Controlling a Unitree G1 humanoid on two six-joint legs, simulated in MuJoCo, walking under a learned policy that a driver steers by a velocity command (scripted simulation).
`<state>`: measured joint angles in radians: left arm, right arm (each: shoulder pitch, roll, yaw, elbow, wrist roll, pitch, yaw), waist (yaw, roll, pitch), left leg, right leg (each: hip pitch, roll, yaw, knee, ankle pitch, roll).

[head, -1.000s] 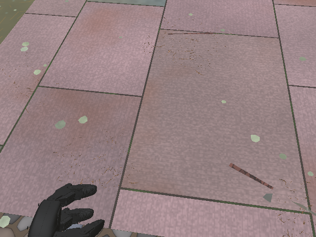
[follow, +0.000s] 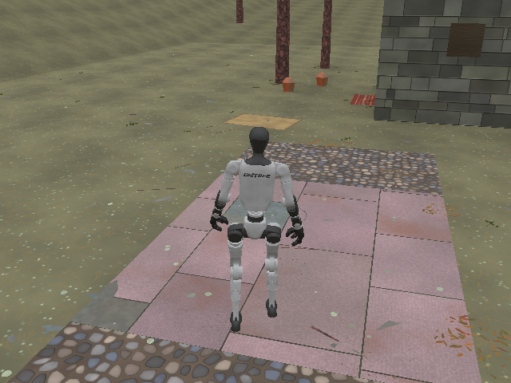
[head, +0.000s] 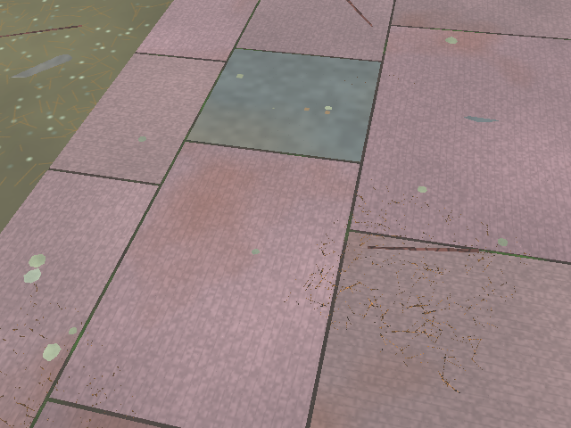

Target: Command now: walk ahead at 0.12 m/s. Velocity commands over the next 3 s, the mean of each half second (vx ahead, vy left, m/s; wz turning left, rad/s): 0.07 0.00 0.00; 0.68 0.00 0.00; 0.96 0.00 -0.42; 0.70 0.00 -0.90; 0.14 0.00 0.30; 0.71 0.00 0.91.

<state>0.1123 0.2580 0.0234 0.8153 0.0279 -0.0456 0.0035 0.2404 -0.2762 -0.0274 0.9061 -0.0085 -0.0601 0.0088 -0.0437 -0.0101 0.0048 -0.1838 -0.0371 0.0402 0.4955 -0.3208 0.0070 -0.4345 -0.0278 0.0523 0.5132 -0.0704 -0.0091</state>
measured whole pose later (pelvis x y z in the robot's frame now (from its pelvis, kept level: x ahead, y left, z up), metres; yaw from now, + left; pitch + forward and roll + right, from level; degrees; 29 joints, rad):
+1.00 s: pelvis +0.27 -0.08 +0.01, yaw +0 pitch +1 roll -1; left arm 0.43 0.19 0.02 1.04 0.01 -0.10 -0.03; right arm 0.17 -0.25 -0.05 0.86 0.03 -0.10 0.01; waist 0.05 0.03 -0.05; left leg -0.74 0.14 -0.01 1.18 -0.14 0.05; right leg -0.06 0.05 -0.07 0.35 -0.31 -0.05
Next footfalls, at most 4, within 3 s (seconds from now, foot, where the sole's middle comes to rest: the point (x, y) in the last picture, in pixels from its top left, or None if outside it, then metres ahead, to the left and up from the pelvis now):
0.78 right None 0.23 -0.18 -0.77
1.26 left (269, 341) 0.73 0.07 -0.77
1.74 right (388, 238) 1.04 -0.28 -0.77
2.18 left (388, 169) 1.33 -0.33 -0.77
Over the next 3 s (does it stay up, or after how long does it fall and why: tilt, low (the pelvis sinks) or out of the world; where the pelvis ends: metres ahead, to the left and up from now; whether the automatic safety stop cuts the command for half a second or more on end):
stays up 1.39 -0.38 -0.02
